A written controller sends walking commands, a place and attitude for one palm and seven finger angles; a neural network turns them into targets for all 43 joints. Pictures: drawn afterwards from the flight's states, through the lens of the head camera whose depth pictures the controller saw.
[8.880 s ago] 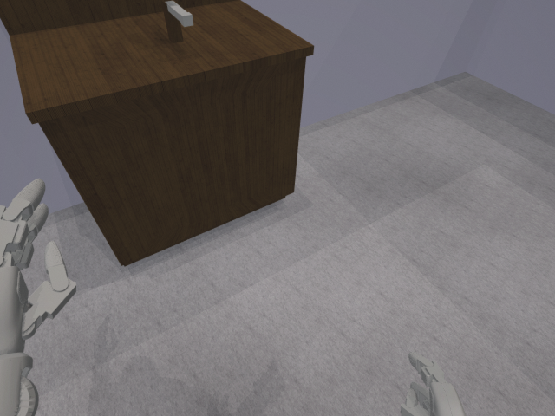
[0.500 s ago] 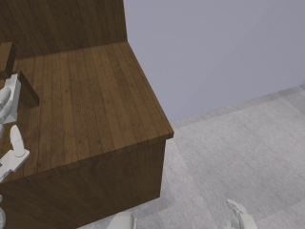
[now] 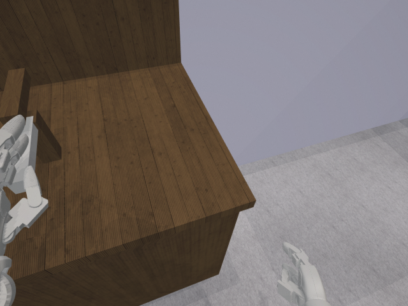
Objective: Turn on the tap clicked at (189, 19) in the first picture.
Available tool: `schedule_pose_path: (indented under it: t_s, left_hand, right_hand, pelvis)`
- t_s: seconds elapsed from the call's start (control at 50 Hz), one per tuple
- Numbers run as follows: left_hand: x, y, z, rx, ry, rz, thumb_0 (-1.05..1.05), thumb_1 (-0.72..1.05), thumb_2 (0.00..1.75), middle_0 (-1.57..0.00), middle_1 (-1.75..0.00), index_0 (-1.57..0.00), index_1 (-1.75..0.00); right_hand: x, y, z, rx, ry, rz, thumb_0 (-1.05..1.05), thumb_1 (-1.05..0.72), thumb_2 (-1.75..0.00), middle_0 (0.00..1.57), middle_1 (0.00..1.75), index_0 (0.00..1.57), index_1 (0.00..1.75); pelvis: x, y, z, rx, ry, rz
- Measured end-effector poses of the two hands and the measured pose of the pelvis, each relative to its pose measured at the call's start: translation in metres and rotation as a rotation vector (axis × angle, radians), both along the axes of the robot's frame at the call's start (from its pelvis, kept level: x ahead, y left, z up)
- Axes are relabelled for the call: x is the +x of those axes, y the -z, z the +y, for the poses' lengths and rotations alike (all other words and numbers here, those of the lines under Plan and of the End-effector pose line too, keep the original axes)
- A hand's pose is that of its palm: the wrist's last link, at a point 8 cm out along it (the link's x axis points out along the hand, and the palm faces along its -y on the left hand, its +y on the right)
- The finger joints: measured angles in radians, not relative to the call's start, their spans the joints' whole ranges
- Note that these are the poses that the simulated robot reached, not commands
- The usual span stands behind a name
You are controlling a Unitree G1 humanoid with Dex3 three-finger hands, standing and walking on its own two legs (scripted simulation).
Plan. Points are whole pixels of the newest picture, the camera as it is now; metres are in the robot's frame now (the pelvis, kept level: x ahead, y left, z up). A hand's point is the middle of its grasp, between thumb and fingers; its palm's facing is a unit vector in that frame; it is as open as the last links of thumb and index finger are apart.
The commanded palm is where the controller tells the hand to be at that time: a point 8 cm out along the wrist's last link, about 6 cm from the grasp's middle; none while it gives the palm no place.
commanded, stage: come to a stop and stand still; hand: left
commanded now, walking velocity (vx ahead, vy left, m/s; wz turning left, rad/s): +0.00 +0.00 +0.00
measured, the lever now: (21, 180) +0.26 +0.32 +0.13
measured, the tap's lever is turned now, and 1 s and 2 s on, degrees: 0 0 0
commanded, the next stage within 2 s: look again from close up in 0.68 s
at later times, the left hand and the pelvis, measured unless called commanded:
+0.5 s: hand out of the picture +0.22 +0.30 +0.16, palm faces +0.37 -0.83 -0.42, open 7.4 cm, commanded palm +0.15 +0.33 +0.18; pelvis -0.01 +0.05 +0.00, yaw -1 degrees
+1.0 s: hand (3, 193) +0.23 +0.31 +0.16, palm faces +0.39 -0.85 -0.36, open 7.4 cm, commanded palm +0.17 +0.34 +0.18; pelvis +0.00 +0.06 +0.00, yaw +0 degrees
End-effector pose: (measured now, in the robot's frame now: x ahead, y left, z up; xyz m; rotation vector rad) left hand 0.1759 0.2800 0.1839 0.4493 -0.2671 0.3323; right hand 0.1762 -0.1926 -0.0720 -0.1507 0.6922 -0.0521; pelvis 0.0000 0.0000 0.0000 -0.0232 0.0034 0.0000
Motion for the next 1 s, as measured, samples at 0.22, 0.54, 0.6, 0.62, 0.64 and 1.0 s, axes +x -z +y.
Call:
schedule_pose_path:
  t_s: [0.22,0.54,0.6,0.62,0.64,1.0]
  left_hand:
    - [0.017,-0.015,0.048,0.057,-0.091,-0.076,0.02,0.89,0.89,-0.21,-0.30,-0.21,-0.31]
    - [-0.001,0.006,0.072,0.043,-0.024,-0.042,0.02,0.89,0.89,-0.20,-0.30,-0.21,-0.31]
    - [-0.002,0.011,0.072,-0.002,-0.042,-0.042,0.02,0.89,0.89,-0.20,-0.30,-0.20,-0.30]
    - [-0.001,0.013,0.071,-0.016,-0.040,-0.039,0.02,0.89,0.89,-0.20,-0.30,-0.20,-0.30]
    - [0.000,0.015,0.069,-0.025,-0.036,-0.035,0.02,0.89,0.89,-0.20,-0.30,-0.20,-0.30]
    - [0.013,0.012,0.069,-0.009,-0.012,-0.018,0.02,0.89,0.89,-0.21,-0.30,-0.20,-0.30]
  right_hand:
    - [-0.019,-0.008,-0.038,-0.116,0.027,0.004,0.01,-0.91,-0.90,0.20,0.30,0.20,0.30]
    - [-0.044,-0.008,0.015,-0.103,0.050,0.034,0.01,-0.91,-0.90,0.20,0.30,0.20,0.30]
    - [-0.037,-0.004,0.031,-0.082,0.009,0.040,0.02,-0.90,-0.90,0.20,0.30,0.20,0.30]
    - [-0.034,-0.004,0.035,-0.077,-0.003,0.039,0.02,-0.90,-0.90,0.20,0.30,0.20,0.30]
    - [-0.030,-0.004,0.039,-0.073,-0.013,0.036,0.02,-0.90,-0.90,0.20,0.30,0.20,0.30]
    - [0.014,-0.021,0.032,-0.104,-0.010,-0.030,0.01,-0.90,-0.90,0.21,0.30,0.20,0.30]
  pelvis:
    - [-0.014,-0.001,0.011,0.008,0.021,-0.018]
    - [-0.013,-0.001,0.051,-0.004,0.014,-0.024]
    - [-0.010,-0.002,0.055,-0.008,0.010,-0.023]
    - [-0.009,-0.002,0.056,-0.008,0.009,-0.023]
    - [-0.008,-0.002,0.056,-0.008,0.008,-0.023]
    - [0.004,-0.003,0.057,-0.007,0.005,-0.018]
